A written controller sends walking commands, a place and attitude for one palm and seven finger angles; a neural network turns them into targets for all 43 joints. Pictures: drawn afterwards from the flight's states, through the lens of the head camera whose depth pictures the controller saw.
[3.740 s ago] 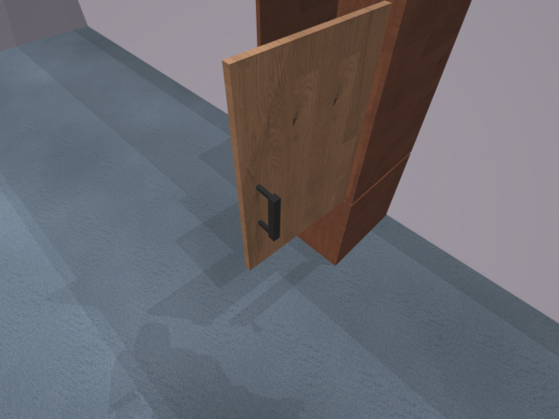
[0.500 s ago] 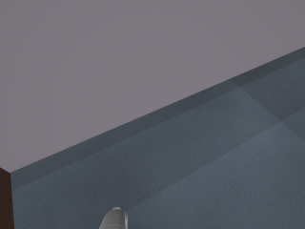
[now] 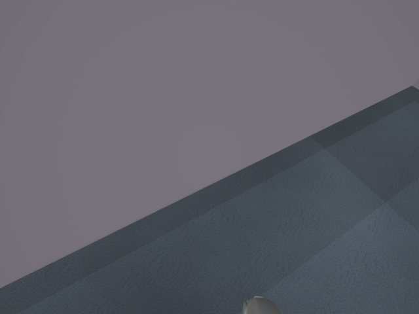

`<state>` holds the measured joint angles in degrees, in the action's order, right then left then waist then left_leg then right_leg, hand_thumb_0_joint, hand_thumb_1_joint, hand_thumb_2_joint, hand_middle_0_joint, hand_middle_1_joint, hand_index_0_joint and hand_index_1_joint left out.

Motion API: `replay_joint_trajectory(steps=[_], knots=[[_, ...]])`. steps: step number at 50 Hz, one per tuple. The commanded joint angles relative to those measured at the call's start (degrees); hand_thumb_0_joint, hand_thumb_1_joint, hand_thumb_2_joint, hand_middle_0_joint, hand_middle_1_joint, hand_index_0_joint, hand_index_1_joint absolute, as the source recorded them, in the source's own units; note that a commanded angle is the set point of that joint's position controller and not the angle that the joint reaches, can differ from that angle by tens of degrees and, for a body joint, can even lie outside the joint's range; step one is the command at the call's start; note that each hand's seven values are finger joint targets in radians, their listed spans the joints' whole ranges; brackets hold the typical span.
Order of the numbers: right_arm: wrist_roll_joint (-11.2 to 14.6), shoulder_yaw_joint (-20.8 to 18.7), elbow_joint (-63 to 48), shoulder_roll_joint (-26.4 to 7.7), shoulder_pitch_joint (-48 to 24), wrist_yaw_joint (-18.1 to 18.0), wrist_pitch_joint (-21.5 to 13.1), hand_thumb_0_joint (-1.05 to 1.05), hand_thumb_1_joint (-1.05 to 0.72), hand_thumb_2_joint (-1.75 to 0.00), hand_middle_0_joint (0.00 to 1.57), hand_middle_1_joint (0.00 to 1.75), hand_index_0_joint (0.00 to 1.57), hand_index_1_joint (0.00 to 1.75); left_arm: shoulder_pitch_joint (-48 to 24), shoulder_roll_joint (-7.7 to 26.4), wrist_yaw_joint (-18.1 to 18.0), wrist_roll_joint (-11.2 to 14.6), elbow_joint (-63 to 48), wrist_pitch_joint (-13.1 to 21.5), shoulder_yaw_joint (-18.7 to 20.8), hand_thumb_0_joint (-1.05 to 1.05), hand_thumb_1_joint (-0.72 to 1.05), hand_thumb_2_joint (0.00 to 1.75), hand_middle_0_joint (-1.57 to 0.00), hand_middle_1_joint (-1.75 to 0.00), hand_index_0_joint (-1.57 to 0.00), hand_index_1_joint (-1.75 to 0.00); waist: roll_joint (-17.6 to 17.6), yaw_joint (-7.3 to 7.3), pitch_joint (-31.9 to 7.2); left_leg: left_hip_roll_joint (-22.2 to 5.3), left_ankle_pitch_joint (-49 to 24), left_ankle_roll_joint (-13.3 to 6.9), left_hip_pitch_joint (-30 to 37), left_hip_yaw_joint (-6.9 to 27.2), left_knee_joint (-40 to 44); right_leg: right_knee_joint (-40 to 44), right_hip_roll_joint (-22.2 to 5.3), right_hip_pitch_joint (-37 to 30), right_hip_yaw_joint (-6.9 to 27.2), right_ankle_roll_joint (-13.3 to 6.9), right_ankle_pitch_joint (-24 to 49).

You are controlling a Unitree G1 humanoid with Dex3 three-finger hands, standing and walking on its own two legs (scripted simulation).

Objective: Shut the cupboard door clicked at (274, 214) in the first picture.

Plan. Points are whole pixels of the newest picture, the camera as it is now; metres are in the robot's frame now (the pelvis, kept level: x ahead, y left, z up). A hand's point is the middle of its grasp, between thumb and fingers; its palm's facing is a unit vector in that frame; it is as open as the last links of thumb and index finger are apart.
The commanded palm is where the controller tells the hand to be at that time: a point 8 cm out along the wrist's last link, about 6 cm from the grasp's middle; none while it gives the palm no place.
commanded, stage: walk to a spot facing it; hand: left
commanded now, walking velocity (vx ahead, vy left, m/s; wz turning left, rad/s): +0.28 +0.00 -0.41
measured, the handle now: out of the picture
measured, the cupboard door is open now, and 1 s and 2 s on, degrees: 86 86 86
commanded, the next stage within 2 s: turn to face it in 0.06 s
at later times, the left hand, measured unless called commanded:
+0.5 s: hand (178, 239) +0.31 +0.10 -0.16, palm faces +0.05 -0.99 -0.15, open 7.1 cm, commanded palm none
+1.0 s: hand (146, 261) +0.25 +0.17 -0.16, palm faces +0.36 -0.88 -0.33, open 7.4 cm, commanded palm none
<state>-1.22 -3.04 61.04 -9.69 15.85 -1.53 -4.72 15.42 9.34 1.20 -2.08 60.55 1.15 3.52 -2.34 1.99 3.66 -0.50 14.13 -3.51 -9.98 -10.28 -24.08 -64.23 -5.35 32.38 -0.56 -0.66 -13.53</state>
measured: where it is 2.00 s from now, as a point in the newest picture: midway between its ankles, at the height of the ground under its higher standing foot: (239, 299)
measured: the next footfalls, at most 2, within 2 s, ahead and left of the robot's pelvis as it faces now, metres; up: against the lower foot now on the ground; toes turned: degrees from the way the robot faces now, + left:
right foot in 0.26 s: +0.24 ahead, -0.16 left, +0.00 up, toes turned -10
left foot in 0.64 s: +0.27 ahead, +0.08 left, +0.00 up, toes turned +18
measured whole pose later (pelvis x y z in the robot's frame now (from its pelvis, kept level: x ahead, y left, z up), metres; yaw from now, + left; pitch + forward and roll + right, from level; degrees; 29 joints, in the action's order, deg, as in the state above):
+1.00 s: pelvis +0.24 -0.09 -0.02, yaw +21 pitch +2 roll +0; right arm -1.2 -3.8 51.7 -14.1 9.6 0.6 2.7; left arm 9.1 15.9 -0.3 -0.8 50.9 -2.0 3.6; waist 1.3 -0.3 4.7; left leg -0.2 12.7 2.2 -22.7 4.6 -33.4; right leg -35.1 -1.9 17.7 -1.6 3.3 -20.3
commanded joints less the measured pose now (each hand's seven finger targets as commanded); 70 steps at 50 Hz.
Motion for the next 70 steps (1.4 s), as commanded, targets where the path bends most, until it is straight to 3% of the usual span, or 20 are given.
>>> replay_joint_trajectory(steps=[1, 7, 11, 13, 15, 20, 30, 32, 33, 35, 38, 44, 48, 50, 51, 55, 63, 67, 68, 70], knots=[[0.0, 0.2, -0.3, -5.6, 8.0, 0.4, -0.5, 0.0, -0.9, -0.9, 0.2, 0.3, 0.2, 0.3, -2.4, 0.6, 0.6, 0.3, -3.7, -0.2, -0.1, 0.0, 0.9, 0.9, -0.2, -0.3, -0.2, -0.3, 8.2, -1.93, 1.7, -14.3, -16.8, -3.6, -1.0, 4.7, 14.0, 12.7, -1.1, -0.4, -2.4, 0.2, 6.5], [-0.6, 0.7, 1.3, -7.1, 13.0, 0.0, 0.4, 0.0, -0.9, -0.9, 0.2, 0.3, 0.2, 0.3, -13.0, 2.7, 1.2, 0.5, -7.5, -0.4, -0.3, 0.0, 0.9, 0.9, -0.2, -0.3, -0.2, -0.3, 9.2, -4.23, 4.4, -16.7, -25.2, -3.0, 4.8, 2.1, 10.7, 23.2, 1.5, -2.0, -5.0, -1.8, 5.4], [0.5, 0.9, 2.3, -7.6, 12.1, 0.0, 1.1, 0.0, -0.9, -0.9, 0.2, 0.3, 0.2, 0.3, 2.9, 6.9, -0.2, 0.5, -2.6, 1.7, 0.0, 0.0, 0.9, 0.9, -0.2, -0.3, -0.2, -0.3, 4.3, 3.22, -6.2, -12.8, -37.0, 0.3, 0.0, 1.9, -11.0, 35.0, 3.6, -31.6, -5.1, -3.7, 12.7], [1.9, 1.0, 0.8, -4.3, 15.2, 0.0, 1.3, 0.0, -0.9, -0.9, 0.2, 0.3, 0.2, 0.3, 13.9, 16.2, -1.6, 1.2, 0.8, 2.7, 1.6, 0.0, 0.9, 0.9, -0.2, -0.3, -0.2, -0.3, -10.2, 4.32, -18.9, -0.8, 23.9, 4.6, -18.3, 2.4, -43.6, 37.0, -23.9, -51.9, 18.9, -14.4, 53.1], [1.7, 0.9, -0.1, -3.1, 9.3, -0.1, 2.6, 0.0, -0.9, -0.9, 0.2, 0.3, 0.2, 0.3, 5.7, 13.6, -2.6, 1.6, -2.0, 2.2, 0.6, 0.0, 0.9, 0.9, -0.2, -0.3, -0.2, -0.3, -7.3, 2.77, -13.1, -4.6, 19.2, 4.8, -22.4, 10.1, -50.3, 40.3, -21.4, -40.1, 13.6, -14.1, 46.0], [0.7, 0.6, 0.8, 0.0, 11.1, 1.0, 6.4, 0.0, -0.9, -0.9, 0.2, 0.3, 0.2, 0.3, -7.3, 7.6, -2.9, 1.2, -6.3, 1.7, -0.4, 0.0, 0.9, 0.9, -0.2, -0.3, -0.2, -0.3, -4.9, -5.07, -3.9, -6.4, 8.3, 6.5, -14.5, 7.7, -40.5, 48.0, -14.4, -15.9, -5.0, -7.5, 25.6], [-0.2, -1.2, -6.9, -4.3, 2.9, 2.6, 6.1, 0.0, -0.9, -0.9, 0.2, 0.3, 0.2, 0.3, -6.5, 10.1, -2.5, 0.8, -8.7, -0.4, 2.3, 0.0, 0.9, 0.9, -0.2, -0.3, -0.2, -0.3, 0.2, -4.71, -4.7, -3.7, -1.4, 5.7, -5.0, 3.0, -9.3, 33.1, -14.5, -16.8, -10.8, -2.8, 7.2], [-0.9, -3.5, -7.9, -15.4, 7.5, 2.0, 5.3, 0.0, -0.9, -0.9, 0.2, 0.3, 0.2, 0.3, -6.5, 5.8, -2.1, 1.7, -12.2, -1.4, 1.4, 0.0, 0.9, 0.9, -0.2, -0.3, -0.2, -0.3, 25.7, -7.25, -6.8, -23.9, -29.5, -6.4, 3.2, 34.5, 3.7, 9.5, -1.5, 0.0, -11.9, 5.0, -26.3], [-0.9, -3.7, -7.9, -17.1, 9.7, 1.3, 5.5, 0.0, -0.9, -0.9, 0.2, 0.3, 0.2, 0.3, -11.5, 7.3, -2.1, 0.9, -15.1, -1.8, 0.8, 0.0, 0.9, 0.9, -0.2, -0.3, -0.2, -0.3, 15.5, -8.72, -6.8, -27.2, -24.7, -10.5, 0.7, 38.4, 4.7, 0.0, -0.5, 0.7, -3.8, 4.2, -25.6], [-0.6, -3.2, -9.3, -16.0, 3.8, 0.3, 5.1, 0.0, -0.9, -0.9, 0.2, 0.3, 0.2, 0.3, -11.1, 7.1, -2.2, 0.6, -13.8, -1.9, 1.5, 0.0, 0.9, 0.9, -0.2, -0.3, -0.2, -0.3, 17.2, -5.8, -9.3, -21.3, -21.2, -7.6, 0.9, 33.0, 3.7, -7.5, 0.0, 4.8, 1.3, 4.3, -17.7], [-0.2, -2.2, -11.7, -13.8, -2.4, 0.1, 4.5, 0.0, -0.9, -0.9, 0.2, 0.3, 0.2, 0.3, -7.3, 7.8, -1.5, 0.9, -11.5, -2.3, 1.7, 0.0, 0.9, 0.9, -0.2, -0.3, -0.2, -0.3, 11.9, -2.82, -8.9, -14.6, -21.4, -4.6, -0.3, 22.5, 3.2, -3.7, 0.3, 1.3, 1.0, 5.1, -9.6], [-0.4, -3.3, -11.9, -16.3, -3.6, 1.0, 5.7, 0.0, -0.9, -0.9, 0.2, 0.3, 0.2, 0.3, -7.8, 8.3, -1.7, 1.4, -13.0, -2.7, 0.9, 0.0, 0.9, 0.9, -0.2, -0.3, -0.2, -0.3, 11.1, -3.96, -8.6, -13.0, -17.6, -5.3, -0.9, 24.3, 2.8, 14.8, 3.3, -6.9, -1.0, 5.0, -12.9], [0.2, -3.8, -14.0, -16.3, -8.9, 1.4, 6.7, 0.0, -0.9, -0.9, 0.2, 0.3, 0.2, 0.3, 0.1, 10.3, -2.0, 1.6, -11.7, -1.9, 1.2, 0.0, 0.9, 0.9, -0.2, -0.3, -0.2, -0.3, 10.0, -0.3, -8.4, -9.1, -10.8, -2.2, -10.6, 25.1, -2.2, 35.2, 5.2, -23.3, -2.7, 4.1, -2.8], [0.9, -2.8, -16.7, -9.5, -10.7, 2.2, 6.8, 0.0, -0.9, -0.9, 0.2, 0.3, 0.2, 0.3, 2.8, 19.3, -2.8, 0.1, -12.0, -1.0, 2.9, 0.0, 0.9, 0.9, -0.2, -0.3, -0.2, -0.3, -17.2, 1.77, -5.8, 4.8, 18.0, 6.5, -28.2, 10.3, -25.4, 51.8, -19.8, -30.8, 23.2, -5.0, -0.8], [0.3, -3.2, -16.7, -12.5, -11.0, 2.5, 7.0, 0.0, -0.9, -0.9, 0.2, 0.3, 0.2, 0.3, 0.8, 19.3, -3.0, 0.5, -13.0, -0.9, 2.1, 0.0, 0.9, 0.9, -0.2, -0.3, -0.2, -0.3, -13.9, 1.21, -4.8, 1.7, 20.4, 5.6, -25.7, 13.5, -38.5, 51.2, -23.7, -22.2, 21.8, -8.8, 0.6], [0.3, -2.6, -12.9, -9.6, -9.4, 3.4, 8.1, 0.0, -0.9, -0.9, 0.2, 0.3, 0.2, 0.3, -6.1, 12.0, -3.1, 0.8, -14.4, -0.3, 0.7, 0.0, 0.9, 0.9, -0.2, -0.3, -0.2, -0.3, -9.9, -3.57, -2.3, -1.7, 9.3, 7.6, -25.0, 11.1, -45.8, 44.3, -12.5, -22.6, 2.1, -5.5, 22.1], [0.8, -1.0, -14.2, -7.3, -16.4, 3.6, 7.4, 0.0, -0.9, -0.9, 0.2, 0.3, 0.2, 0.3, 3.4, 15.0, -3.1, 0.4, -10.8, -0.2, 1.9, 0.0, 0.9, 0.9, -0.2, -0.3, -0.2, -0.3, -10.0, 1.58, -5.8, -0.3, 11.7, 7.3, -18.2, 4.2, -20.3, 37.8, -14.9, -35.4, -3.3, -5.7, 41.3], [0.5, -1.3, -13.4, -8.9, -11.4, 3.1, 6.7, 0.0, -0.9, -0.9, 0.2, 0.3, 0.2, 0.3, 1.2, 15.8, -2.8, 0.8, -11.0, -0.2, 2.7, 0.0, 0.9, 0.9, -0.2, -0.3, -0.2, -0.3, -7.8, -1.66, -8.5, 1.0, 3.2, 5.4, -6.6, 2.2, -6.8, 30.0, -14.9, -31.4, -6.9, -3.2, 41.5], [0.3, -1.9, -12.5, -10.5, -7.7, 3.1, 6.5, 0.0, -0.9, -0.9, 0.2, 0.3, 0.2, 0.3, 0.1, 15.6, -2.6, 1.2, -11.2, -0.3, 2.6, 0.0, 0.9, 0.9, -0.2, -0.3, -0.2, -0.3, -4.4, -3.93, -10.4, -0.2, -4.9, 4.3, 2.1, 3.5, -0.9, 22.9, -13.7, -26.2, -9.1, -0.8, 36.7], [0.0, -4.5, -11.0, -21.4, 0.8, 2.4, 6.2, 0.0, -0.9, -0.9, 0.2, 0.3, 0.2, 0.3, -4.2, 9.9, -2.1, 1.6, -16.0, -0.9, 0.9, 0.0, 0.9, 0.9, -0.2, -0.3, -0.2, -0.3, 20.0, -8.45, -13.2, -25.7, -48.7, -11.0, 17.4, 33.8, 0.4, 0.2, -1.8, 1.3, -7.8, 5.4, -25.4]])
